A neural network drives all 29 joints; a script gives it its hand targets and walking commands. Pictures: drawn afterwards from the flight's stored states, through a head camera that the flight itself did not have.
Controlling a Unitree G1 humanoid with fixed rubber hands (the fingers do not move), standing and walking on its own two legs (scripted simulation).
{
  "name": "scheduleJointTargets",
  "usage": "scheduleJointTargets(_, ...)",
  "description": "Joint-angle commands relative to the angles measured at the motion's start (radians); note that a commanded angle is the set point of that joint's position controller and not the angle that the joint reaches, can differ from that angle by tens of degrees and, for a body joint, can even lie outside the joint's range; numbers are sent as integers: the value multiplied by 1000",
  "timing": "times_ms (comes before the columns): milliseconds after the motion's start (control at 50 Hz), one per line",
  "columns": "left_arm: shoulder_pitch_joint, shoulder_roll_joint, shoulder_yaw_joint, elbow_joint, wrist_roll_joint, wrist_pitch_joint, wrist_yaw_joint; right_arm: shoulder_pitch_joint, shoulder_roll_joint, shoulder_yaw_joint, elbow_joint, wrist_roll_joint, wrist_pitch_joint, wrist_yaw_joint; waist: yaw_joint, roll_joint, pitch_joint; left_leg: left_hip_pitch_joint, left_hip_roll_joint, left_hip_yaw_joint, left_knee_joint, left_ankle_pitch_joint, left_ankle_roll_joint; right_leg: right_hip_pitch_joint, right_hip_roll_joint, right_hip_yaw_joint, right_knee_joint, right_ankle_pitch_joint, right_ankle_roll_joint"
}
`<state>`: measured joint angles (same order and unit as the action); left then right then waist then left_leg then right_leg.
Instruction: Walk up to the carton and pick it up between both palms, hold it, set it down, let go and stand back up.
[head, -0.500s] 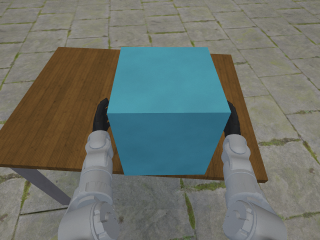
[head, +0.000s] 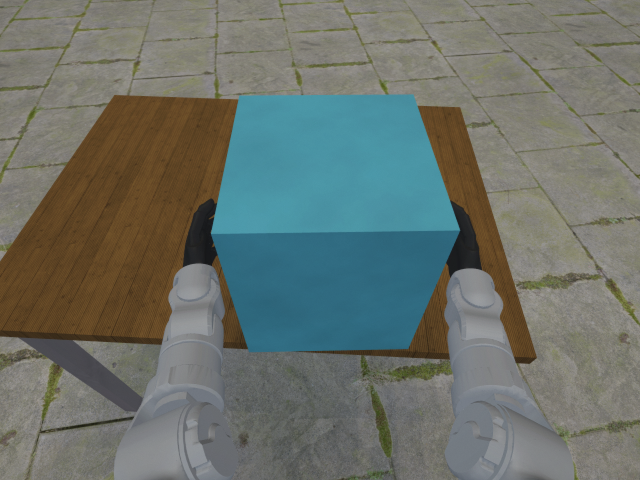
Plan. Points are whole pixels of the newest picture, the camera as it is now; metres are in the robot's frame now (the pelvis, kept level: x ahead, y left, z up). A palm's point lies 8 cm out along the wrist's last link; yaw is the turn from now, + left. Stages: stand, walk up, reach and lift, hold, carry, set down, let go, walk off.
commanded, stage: set down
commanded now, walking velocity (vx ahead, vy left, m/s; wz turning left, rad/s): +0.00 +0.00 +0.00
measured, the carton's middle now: (327, 228) +0.47 +0.03 +0.01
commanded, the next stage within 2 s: none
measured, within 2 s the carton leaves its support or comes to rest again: neither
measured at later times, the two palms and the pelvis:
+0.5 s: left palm (204, 258) +0.39 +0.20 +0.03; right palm (453, 264) +0.41 -0.15 +0.02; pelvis +0.00 +0.01 -0.01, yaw +0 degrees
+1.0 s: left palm (181, 246) +0.41 +0.24 +0.02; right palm (487, 238) +0.46 -0.21 +0.03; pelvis +0.01 +0.00 -0.02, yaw +0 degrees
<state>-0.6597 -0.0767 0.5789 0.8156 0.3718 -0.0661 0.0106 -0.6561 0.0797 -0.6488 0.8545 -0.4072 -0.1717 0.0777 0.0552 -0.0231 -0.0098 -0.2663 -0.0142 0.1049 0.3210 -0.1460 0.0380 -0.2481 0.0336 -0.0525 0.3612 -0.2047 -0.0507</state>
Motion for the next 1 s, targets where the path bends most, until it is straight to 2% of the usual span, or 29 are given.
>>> scheduleJointTargets(0,-539,-216,-203,-25,4,-20,-60,-499,244,223,13,-38,8,90,13,4,-399,165,46,6,-5,165,-11,116,-54,2,-44,146,71)
scheduleJointTargets(100,-511,-131,-181,-14,1,-43,-43,-480,189,226,30,-16,14,69,16,-10,-398,112,40,6,-6,139,0,129,-66,26,-24,191,84)
scheduleJointTargets(140,-505,-70,-180,16,8,-50,-25,-463,119,208,38,-11,15,52,15,7,-381,88,43,17,1,108,-1,119,-61,16,-21,135,77)
scheduleJointTargets(160,-511,-52,-190,7,-9,-55,-13,-475,81,205,47,2,13,45,28,13,-389,83,40,15,5,116,-8,117,-53,17,-12,129,74)
scheduleJointTargets(200,-521,26,-206,-2,-44,-66,15,-478,13,214,39,30,6,25,21,28,-430,98,36,11,19,99,-18,79,-53,21,-23,95,66)
scheduleJointTargets(220,-533,21,-228,8,-63,-73,27,-489,2,217,59,50,8,17,25,17,-436,79,34,7,19,80,-16,51,-57,29,-25,57,61)
scheduleJointTargets(240,-556,62,-246,7,-81,-89,42,-481,-37,234,97,69,8,6,13,23,-451,63,41,5,30,78,-21,36,-59,35,-20,66,59)
scheduleJointTargets(260,-558,92,-267,36,-115,-100,58,-500,-70,247,77,104,-2,-6,8,24,-480,59,42,-4,40,82,-18,20,-56,34,-4,79,57)
scheduleJointTargets(360,-600,229,-374,127,-280,-162,123,-585,-214,369,114,279,-34,-59,22,45,-699,6,38,-38,126,200,-35,-7,-38,55,58,198,41)
scheduleJointTargets(380,-599,251,-391,144,-318,-168,132,-587,-234,403,134,325,-31,-66,33,30,-716,-3,50,-40,146,219,-38,-12,-39,58,73,225,47)
scheduleJointTargets(400,-618,280,-417,147,-351,-177,139,-608,-274,427,127,353,-36,-72,21,40,-759,-11,43,-49,162,243,-46,-16,-35,58,80,244,46)
scheduleJointTargets(420,-629,299,-426,179,-381,-184,141,-617,-303,459,135,379,-36,-79,22,18,-788,-13,52,-56,172,283,-45,-9,-29,55,93,294,51)
scheduleJointTargets(500,-639,377,-465,278,-460,-210,136,-662,-413,537,211,485,-56,-109,22,-24,-840,-65,55,-73,237,334,-50,-36,-27,62,145,404,68)
scheduleJointTargets(520,-648,386,-480,294,-481,-218,135,-664,-426,557,228,529,-64,-114,27,-1,-849,-29,63,-89,248,380,-58,-56,-21,64,156,430,66)
scheduleJointTargets(600,-616,431,-489,312,-519,-229,112,-659,-504,635,284,626,-103,-109,28,6,-893,81,69,-98,324,593,-81,-172,-7,34,168,513,72)
scheduleJointTargets(620,-618,423,-511,307,-535,-228,105,-666,-523,641,319,642,-111,-107,12,12,-881,83,68,-98,330,612,-89,-185,-3,32,170,528,78)
scheduleJointTargets(680,-616,444,-497,258,-539,-235,91,-672,-575,658,269,684,-152,-106,13,19,-967,164,70,-106,367,722,-107,-208,24,20,177,602,81)
scheduleJointTargets(720,-599,432,-520,239,-547,-223,78,-658,-594,668,296,695,-157,-98,11,14,-958,166,65,-100,363,714,-110,-210,20,17,168,587,82)
scheduleJointTargets(740,-600,446,-522,219,-551,-221,76,-655,-609,679,283,709,-155,-89,21,17,-967,165,62,-109,362,685,-106,-219,21,18,166,560,81)
scheduleJointTargets(780,-615,464,-536,183,-571,-205,73,-683,-647,674,266,721,-148,-76,14,0,-982,166,66,-108,351,656,-103,-238,23,18,154,516,76)
scheduleJointTargets(820,-634,488,-542,132,-591,-191,67,-703,-641,697,213,741,-132,-60,18,-12,-993,136,63,-104,339,609,-87,-222,17,15,157,528,85)
scheduleJointTargets(840,-658,504,-551,81,-602,-186,66,-714,-662,688,166,744,-126,-56,10,-30,-1031,98,59,-107,330,579,-77,-183,12,20,167,565,84)
scheduleJointTargets(860,-655,508,-534,68,-613,-177,66,-712,-668,695,122,756,-120,-53,29,-48,-1057,65,56,-106,328,575,-75,-138,14,31,183,608,92)
scheduleJointTargets(880,-646,525,-531,65,-603,-167,60,-716,-663,699,130,762,-106,-51,17,-51,-1063,13,49,-101,314,530,-66,-105,0,32,189,660,101)
scheduleJointTargets(900,-659,542,-522,21,-599,-157,56,-711,-658,701,88,764,-100,-49,23,-44,-1075,-21,36,-98,303,525,-61,-50,4,38,208,708,113)
scheduleJointTargets(920,-640,555,-512,7,-617,-139,52,-716,-686,695,57,768,-90,-52,21,-62,-1120,-49,37,-99,303,546,-63,25,-9,55,220,810,121)
scheduleJointTargets(940,-624,567,-499,-5,-610,-120,48,-727,-705,696,41,783,-77,-56,20,-70,-1117,-89,34,-106,294,537,-53,70,-18,63,235,863,129)
scheduleJointTargets(960,-619,580,-503,24,-600,-100,41,-710,-702,710,85,783,-57,-58,19,-77,-1087,-119,30,-99,271,501,-45,106,-15,69,236,859,135)
scheduleJointTargets(980,-611,580,-509,2,-604,-79,37,-704,-713,706,76,787,-39,-56,7,-62,-1065,-113,27,-97,250,501,-51,116,-18,59,235,874,140)
